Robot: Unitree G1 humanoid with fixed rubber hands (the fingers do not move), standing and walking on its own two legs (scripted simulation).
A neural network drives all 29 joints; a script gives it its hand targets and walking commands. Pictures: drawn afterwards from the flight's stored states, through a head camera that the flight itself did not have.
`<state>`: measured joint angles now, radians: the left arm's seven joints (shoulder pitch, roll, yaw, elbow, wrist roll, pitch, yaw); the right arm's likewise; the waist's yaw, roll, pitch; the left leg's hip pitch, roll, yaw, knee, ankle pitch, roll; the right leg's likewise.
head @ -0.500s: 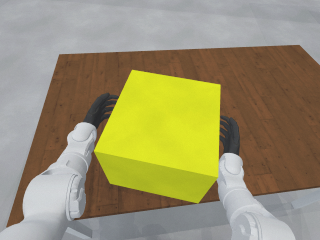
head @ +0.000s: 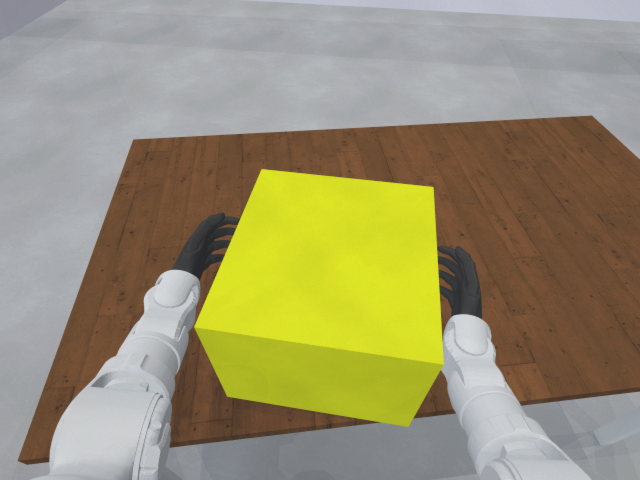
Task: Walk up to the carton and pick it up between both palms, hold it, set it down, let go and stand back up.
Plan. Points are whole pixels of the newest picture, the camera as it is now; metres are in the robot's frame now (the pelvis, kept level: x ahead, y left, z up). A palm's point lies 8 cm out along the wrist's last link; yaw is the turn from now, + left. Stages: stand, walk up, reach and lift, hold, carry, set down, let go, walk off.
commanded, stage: reach and lift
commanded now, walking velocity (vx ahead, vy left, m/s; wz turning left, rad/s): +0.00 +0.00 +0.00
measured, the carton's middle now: (331, 291) +0.42 -0.01 -0.02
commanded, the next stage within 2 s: none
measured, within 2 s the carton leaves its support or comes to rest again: neither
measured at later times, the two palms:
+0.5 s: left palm (186, 249) +0.39 +0.17 +0.12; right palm (488, 279) +0.35 -0.20 +0.09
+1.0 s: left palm (169, 253) +0.35 +0.17 +0.16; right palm (497, 270) +0.34 -0.19 +0.12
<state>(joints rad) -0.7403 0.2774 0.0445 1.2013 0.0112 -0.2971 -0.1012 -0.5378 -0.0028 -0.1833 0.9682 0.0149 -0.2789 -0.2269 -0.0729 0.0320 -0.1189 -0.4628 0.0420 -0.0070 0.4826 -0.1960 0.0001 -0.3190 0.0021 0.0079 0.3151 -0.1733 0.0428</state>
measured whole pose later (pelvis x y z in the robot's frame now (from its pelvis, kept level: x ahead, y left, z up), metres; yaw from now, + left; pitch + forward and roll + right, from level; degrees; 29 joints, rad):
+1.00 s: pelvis -0.02 -0.02 +0.01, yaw +1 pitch +0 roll -1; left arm -0.56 0.17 0.16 0.53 0.03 0.32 -0.05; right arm -0.54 -0.09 -0.11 0.68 0.09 0.13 -0.16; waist -0.03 0.02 -0.12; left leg -0.25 0.04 -0.01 0.38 -0.14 -0.02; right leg -0.14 0.00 0.01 0.30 -0.16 0.02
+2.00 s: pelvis -0.02 -0.02 +0.01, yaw +1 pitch -1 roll -1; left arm -0.57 0.14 0.20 0.28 0.09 0.58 -0.03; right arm -0.62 -0.14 -0.09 0.60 0.15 0.30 -0.13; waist -0.03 0.01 -0.12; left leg -0.21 0.04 -0.01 0.35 -0.13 -0.02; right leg -0.11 0.00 0.01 0.28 -0.15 0.02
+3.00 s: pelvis -0.03 -0.02 +0.01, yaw +1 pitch -2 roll -1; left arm -0.58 0.14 0.21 0.20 0.10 0.68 -0.03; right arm -0.64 -0.15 -0.08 0.54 0.17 0.39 -0.13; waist -0.03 0.01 -0.12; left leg -0.20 0.04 -0.01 0.35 -0.12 -0.02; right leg -0.10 0.00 0.01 0.27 -0.14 0.02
